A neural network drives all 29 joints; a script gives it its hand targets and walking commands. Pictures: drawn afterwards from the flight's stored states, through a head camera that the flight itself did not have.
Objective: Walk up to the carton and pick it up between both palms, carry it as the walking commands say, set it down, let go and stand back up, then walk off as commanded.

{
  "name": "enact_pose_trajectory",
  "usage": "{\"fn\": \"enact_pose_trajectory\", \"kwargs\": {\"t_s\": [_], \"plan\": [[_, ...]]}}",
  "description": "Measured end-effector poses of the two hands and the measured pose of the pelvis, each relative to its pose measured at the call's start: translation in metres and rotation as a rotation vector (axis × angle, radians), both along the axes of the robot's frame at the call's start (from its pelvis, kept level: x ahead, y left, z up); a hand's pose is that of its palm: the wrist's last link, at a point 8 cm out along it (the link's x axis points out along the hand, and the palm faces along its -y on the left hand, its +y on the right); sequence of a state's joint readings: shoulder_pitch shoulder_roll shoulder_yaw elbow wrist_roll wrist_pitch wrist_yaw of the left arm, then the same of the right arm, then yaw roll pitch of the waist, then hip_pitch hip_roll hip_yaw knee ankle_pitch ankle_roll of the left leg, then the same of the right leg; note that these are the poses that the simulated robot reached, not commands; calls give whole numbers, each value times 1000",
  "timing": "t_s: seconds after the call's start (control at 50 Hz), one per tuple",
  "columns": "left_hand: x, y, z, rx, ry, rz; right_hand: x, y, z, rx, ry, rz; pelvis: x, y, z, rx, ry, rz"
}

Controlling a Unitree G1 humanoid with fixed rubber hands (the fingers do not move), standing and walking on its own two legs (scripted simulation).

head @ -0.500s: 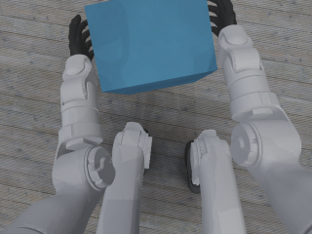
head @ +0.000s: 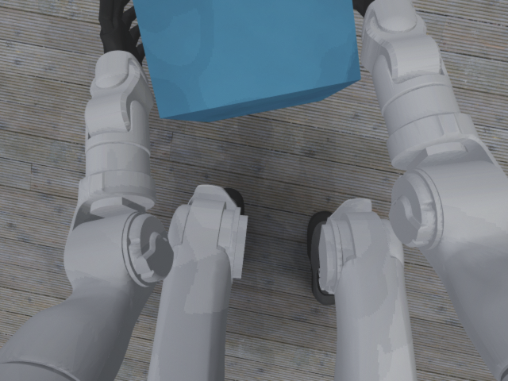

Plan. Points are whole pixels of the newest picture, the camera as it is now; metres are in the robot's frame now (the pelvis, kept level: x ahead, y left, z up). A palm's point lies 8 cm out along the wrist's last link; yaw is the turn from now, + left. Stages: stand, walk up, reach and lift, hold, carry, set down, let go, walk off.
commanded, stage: set down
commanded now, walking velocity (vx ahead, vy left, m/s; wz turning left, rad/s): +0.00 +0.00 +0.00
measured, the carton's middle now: (252, 52) +0.51 +0.07 -0.22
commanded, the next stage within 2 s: none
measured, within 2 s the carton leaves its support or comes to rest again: rests again in 0.80 s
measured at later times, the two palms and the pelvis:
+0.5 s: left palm (128, 57) +0.48 +0.23 -0.15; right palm (374, 9) +0.55 -0.08 -0.15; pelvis +0.00 +0.00 -0.01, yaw +0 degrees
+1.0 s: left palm (134, 62) +0.48 +0.23 -0.16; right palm (370, 13) +0.55 -0.08 -0.16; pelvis +0.01 +0.00 -0.01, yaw +0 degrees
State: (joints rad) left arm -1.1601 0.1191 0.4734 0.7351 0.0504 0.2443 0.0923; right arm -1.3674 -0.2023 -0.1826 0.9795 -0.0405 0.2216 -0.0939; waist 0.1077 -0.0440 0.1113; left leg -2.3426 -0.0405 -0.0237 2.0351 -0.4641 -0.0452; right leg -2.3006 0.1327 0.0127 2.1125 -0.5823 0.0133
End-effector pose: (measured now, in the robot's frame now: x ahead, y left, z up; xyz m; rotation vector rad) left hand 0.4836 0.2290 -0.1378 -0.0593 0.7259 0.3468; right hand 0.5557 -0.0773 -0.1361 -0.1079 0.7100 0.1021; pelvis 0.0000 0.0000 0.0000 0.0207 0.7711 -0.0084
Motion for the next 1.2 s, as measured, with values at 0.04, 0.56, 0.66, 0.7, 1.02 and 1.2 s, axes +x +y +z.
{"fn": "enact_pose_trajectory", "kwargs": {"t_s": [0.04,0.56,0.66,0.7,1.02,1.2], "plan": [[1,2,-1,2,-3,1,0,1,-3,2,-3,1,0,0,-3,1,-5,0],[-3,0,-11,3,23,-8,-4,-1,-14,-6,18,3,0,-1,-9,10,-20,-6],[-3,0,-15,5,32,-11,-3,0,-16,-7,20,5,1,-1,-9,11,-20,-6],[-3,0,-16,6,36,-12,-3,0,-18,-7,21,5,2,-1,-10,11,-19,-6],[-6,0,-27,5,63,-26,-3,-1,-28,-7,31,8,5,-1,-11,14,-25,-6],[-6,-1,-27,2,58,-29,-4,-3,-30,-5,31,11,5,-2,-12,17,-35,-6]]}}
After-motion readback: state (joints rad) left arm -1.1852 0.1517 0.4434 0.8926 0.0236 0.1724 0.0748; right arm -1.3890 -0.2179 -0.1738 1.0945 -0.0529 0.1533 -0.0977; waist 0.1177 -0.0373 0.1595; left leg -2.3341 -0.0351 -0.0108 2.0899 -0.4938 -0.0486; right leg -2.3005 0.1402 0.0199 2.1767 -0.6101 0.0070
